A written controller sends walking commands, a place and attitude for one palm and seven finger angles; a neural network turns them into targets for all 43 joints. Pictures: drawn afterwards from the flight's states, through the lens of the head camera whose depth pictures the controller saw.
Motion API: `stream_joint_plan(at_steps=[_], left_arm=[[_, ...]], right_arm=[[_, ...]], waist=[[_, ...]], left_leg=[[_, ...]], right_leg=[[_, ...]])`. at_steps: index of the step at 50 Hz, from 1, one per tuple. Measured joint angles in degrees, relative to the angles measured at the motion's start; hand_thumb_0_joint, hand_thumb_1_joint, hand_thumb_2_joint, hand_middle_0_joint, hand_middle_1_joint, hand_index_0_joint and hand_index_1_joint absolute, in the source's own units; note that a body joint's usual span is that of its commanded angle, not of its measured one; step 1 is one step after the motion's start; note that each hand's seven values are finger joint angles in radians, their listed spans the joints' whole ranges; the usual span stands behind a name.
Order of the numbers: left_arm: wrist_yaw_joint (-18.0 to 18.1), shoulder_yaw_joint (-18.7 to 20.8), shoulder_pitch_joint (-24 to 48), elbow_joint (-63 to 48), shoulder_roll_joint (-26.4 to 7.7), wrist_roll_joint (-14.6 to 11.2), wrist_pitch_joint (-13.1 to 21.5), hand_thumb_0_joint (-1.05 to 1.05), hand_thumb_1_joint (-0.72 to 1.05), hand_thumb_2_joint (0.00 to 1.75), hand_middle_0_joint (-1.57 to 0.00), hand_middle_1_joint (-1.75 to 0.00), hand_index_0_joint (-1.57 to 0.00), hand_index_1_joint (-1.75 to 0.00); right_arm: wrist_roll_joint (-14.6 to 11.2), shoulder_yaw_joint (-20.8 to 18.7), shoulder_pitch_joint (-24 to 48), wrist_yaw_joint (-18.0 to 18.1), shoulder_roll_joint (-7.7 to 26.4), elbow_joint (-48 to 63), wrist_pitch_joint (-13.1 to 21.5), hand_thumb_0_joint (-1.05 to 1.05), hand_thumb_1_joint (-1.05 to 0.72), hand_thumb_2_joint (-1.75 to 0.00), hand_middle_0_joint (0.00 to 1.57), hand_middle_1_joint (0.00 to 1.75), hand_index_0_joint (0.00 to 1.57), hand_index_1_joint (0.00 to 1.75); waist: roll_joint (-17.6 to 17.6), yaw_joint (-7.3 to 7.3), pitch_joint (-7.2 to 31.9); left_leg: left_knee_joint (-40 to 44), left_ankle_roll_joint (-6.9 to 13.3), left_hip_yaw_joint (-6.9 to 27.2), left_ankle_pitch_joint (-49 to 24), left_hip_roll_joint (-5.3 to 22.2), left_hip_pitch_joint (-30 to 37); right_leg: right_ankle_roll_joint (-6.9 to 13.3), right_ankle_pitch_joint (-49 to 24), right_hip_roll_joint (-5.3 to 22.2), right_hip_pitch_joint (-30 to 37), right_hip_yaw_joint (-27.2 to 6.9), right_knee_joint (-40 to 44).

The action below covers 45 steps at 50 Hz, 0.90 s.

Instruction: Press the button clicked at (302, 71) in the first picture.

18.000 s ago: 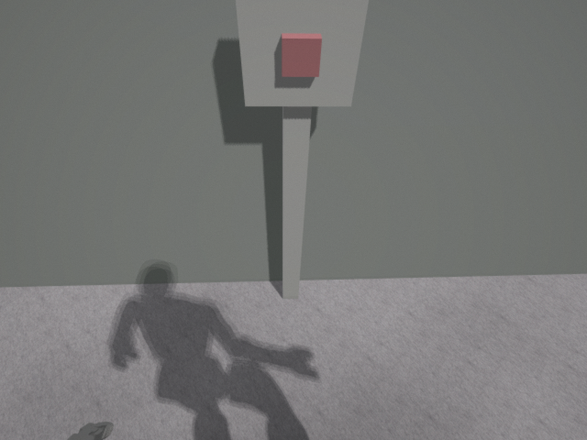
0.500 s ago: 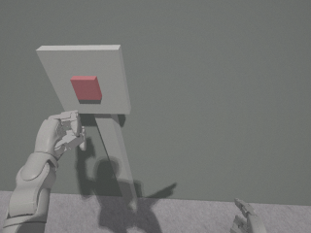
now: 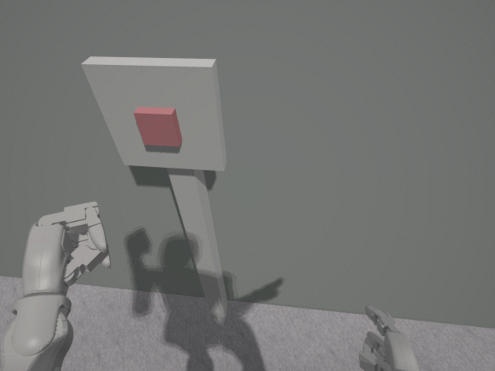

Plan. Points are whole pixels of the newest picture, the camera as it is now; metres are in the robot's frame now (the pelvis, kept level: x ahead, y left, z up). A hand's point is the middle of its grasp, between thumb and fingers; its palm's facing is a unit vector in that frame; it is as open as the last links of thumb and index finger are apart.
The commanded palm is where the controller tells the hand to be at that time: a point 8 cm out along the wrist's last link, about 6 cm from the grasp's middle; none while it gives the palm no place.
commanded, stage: draw the hand back to the body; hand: left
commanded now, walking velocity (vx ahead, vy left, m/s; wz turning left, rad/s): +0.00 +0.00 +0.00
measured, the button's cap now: (159, 126) +0.46 +0.21 +0.19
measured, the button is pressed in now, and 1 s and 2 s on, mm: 0 0 0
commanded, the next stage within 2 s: step back with the hand held close in 0.72 s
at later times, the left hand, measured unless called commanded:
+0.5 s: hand (72, 259) +0.20 +0.25 +0.16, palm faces +0.36 -0.84 -0.40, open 3.1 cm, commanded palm +0.15 +0.29 +0.18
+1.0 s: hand (63, 244) +0.22 +0.26 +0.16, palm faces +0.38 -0.81 -0.46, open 3.1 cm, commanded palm +0.16 +0.29 +0.17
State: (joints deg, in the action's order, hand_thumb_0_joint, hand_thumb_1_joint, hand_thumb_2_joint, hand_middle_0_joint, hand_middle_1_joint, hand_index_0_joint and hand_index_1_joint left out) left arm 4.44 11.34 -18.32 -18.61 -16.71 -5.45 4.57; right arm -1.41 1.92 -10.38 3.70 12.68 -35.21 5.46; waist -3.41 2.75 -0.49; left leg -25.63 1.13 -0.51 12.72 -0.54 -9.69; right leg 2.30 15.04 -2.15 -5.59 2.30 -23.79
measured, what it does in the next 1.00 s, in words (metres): stands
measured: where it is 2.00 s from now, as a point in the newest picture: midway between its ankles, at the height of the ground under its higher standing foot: outside the picture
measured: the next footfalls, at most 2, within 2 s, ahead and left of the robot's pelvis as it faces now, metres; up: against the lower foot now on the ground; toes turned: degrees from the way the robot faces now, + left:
right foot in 1.72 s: -0.09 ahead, -0.08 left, +0.00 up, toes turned +2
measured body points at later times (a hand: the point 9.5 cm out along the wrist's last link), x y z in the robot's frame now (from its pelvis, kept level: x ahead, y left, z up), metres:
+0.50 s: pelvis +0.02 +0.01 +0.00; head +0.01 -0.01 +0.45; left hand +0.18 +0.29 +0.18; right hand +0.21 -0.21 -0.08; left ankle +0.02 +0.11 -0.74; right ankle -0.02 -0.09 -0.74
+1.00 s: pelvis +0.02 +0.02 +0.00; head +0.03 +0.00 +0.45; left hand +0.19 +0.30 +0.19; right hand +0.21 -0.21 -0.08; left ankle +0.02 +0.11 -0.74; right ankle -0.02 -0.09 -0.74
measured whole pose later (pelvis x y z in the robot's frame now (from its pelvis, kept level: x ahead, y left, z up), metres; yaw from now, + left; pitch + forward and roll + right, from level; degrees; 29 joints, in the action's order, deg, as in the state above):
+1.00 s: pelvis +0.02 +0.02 +0.00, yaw -2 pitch +0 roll -1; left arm 6.1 20.9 -30.9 -27.2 -20.9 -3.6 8.5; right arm -1.1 0.5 -10.0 2.8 12.7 -32.0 0.4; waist -3.7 2.0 -0.4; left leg -26.8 2.2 -1.9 14.9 -0.2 -11.8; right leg 1.1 14.8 -2.4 -6.8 0.8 -21.8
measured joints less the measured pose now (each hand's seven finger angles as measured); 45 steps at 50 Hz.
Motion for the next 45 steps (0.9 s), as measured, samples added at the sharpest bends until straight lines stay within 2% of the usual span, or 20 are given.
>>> stream_joint_plan(at_steps=[5,14,25,32,42,45], left_arm=[[1.44,0.46,-2.22,-1.01,-0.27,0.84,1.46,0.02,0.89,0.90,-1.30,-1.50,-1.31,-1.50],[1.33,2.13,-8.61,-5.27,-1.30,0.99,2.46,0.02,0.89,0.90,-1.30,-1.50,-1.31,-1.50],[1.60,4.60,-15.30,-9.91,-2.32,1.10,1.98,0.02,0.89,0.90,-1.30,-1.50,-1.31,-1.50],[2.04,4.36,-14.18,-9.44,-1.69,1.23,1.32,0.02,0.89,0.90,-1.30,-1.50,-1.31,-1.50],[2.00,4.13,-13.67,-9.63,-1.86,1.15,0.50,0.02,0.89,0.90,-1.30,-1.50,-1.31,-1.50],[1.54,5.77,-12.75,-9.35,-2.96,1.29,1.27,0.02,0.89,0.90,-1.30,-1.50,-1.31,-1.50]], right_arm=[[0.21,-0.08,-0.52,-0.09,-0.32,-0.91,-0.71,0.01,-0.90,-0.90,0.20,0.30,0.20,0.30],[0.33,-0.72,-0.99,-0.51,-0.47,-0.13,-1.48,0.01,-0.90,-0.90,0.20,0.30,0.20,0.30],[0.12,-1.74,-0.98,-0.11,0.18,1.27,-1.46,0.01,-0.90,-0.90,0.20,0.30,0.20,0.30],[0.33,-1.38,-0.41,0.27,-0.10,1.39,-1.62,0.01,-0.90,-0.90,0.20,0.30,0.20,0.30],[0.48,-0.77,-0.44,0.16,-0.84,1.64,-1.94,0.01,-0.90,-0.90,0.20,0.30,0.20,0.30],[0.40,-0.87,-0.64,0.00,-0.72,2.13,-2.63,0.01,-0.90,-0.90,0.20,0.30,0.20,0.30]], waist=[[-0.36,0.04,-0.58],[-0.25,-0.60,0.05],[-0.04,0.34,0.98],[0.08,0.97,0.88],[0.17,0.70,0.74],[-0.15,0.61,0.74]], left_leg=[[1.10,0.31,-0.31,-0.17,-0.34,1.27],[1.47,0.71,-1.16,0.65,-0.56,2.05],[0.34,0.89,-1.14,2.02,-0.58,1.52],[0.15,0.94,-0.70,2.17,-0.72,1.42],[0.32,0.82,-0.86,2.27,-0.53,1.63],[-0.34,0.85,-0.77,2.44,-0.17,0.74]], right_leg=[[-0.33,-0.23,0.34,1.16,-0.33,1.01],[-0.80,0.30,0.59,1.70,-1.21,1.39],[-1.05,1.12,0.62,1.67,-1.21,1.29],[-1.07,1.29,0.72,1.86,-0.78,1.40],[-0.98,1.19,0.54,2.08,-0.96,1.77],[-0.96,0.89,0.18,1.66,-0.89,2.11]])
